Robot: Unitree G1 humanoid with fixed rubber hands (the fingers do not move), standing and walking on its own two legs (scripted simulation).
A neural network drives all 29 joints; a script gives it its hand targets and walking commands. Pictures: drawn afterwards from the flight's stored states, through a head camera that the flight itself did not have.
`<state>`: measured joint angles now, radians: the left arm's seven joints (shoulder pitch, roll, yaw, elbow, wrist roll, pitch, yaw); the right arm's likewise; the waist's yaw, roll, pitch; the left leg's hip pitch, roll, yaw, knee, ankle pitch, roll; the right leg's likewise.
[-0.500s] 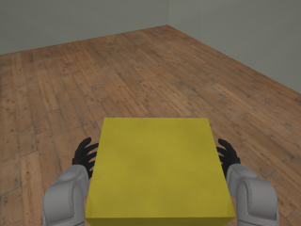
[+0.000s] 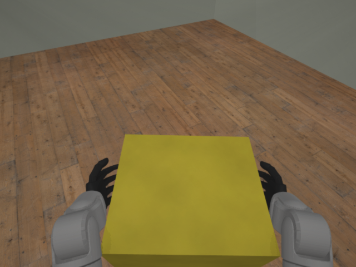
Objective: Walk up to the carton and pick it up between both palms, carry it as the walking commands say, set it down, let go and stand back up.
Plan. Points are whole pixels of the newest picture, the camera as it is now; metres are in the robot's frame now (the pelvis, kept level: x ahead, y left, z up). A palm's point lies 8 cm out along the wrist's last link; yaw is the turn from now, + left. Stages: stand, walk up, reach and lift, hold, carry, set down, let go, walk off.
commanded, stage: carry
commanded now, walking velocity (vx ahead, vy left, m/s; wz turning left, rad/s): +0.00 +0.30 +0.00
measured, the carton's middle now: (185, 209) +0.26 +0.01 +0.02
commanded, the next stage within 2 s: none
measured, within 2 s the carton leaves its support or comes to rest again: neither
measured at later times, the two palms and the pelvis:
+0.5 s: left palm (7, 209) +0.22 +0.35 +0.08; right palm (196, 224) +0.21 -0.01 +0.07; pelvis -0.05 +0.17 +0.00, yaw -2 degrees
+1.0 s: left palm out of the picture +0.16 +0.53 +0.08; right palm (82, 252) +0.15 +0.18 +0.08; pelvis -0.10 +0.35 +0.01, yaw -1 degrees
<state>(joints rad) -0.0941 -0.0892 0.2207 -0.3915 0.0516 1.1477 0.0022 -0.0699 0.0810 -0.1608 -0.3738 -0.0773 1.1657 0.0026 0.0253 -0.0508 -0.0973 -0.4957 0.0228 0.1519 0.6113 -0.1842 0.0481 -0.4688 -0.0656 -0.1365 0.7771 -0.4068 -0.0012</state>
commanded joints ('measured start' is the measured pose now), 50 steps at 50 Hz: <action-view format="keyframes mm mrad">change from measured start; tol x32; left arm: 1 -372 -760 -813 4 -350 30 -213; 50 -434 -769 -849 -88 -382 11 -209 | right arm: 1 -391 722 689 -76 288 -5 169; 50 -348 732 703 -123 301 -33 165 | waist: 1 1 -164 -266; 10 -27 -174 -251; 14 -43 419 -255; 35 -16 -284 -207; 41 -39 376 -224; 50 -28 250 -280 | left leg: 1 -231 36 -40 271 -300 -49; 10 166 -16 -38 -58 -201 -56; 14 352 327 -332 -204 417 140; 23 85 129 -90 -37 172 35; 25 -237 34 -99 327 -314 -47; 38 210 -33 -8 -188 -135 -62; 41 463 336 -406 -223 581 107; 50 183 185 -142 -142 156 81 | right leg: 1 355 -444 568 -470 162 -156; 11 86 -188 46 -191 198 -1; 14 -215 15 -3 316 -312 65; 22 144 -16 27 -224 169 -10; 25 416 -511 598 -453 464 -173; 29 356 -364 302 -385 559 -158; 39 158 -188 52 -158 375 11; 42 -240 -4 23 366 -330 63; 50 143 6 22 -188 88 -6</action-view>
